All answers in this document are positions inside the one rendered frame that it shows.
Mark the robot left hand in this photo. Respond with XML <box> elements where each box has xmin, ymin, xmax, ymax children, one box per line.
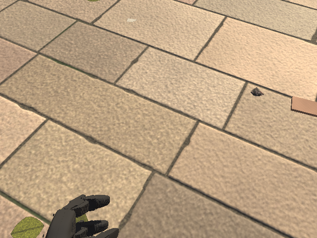
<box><xmin>43</xmin><ymin>194</ymin><xmax>119</xmax><ymax>238</ymax></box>

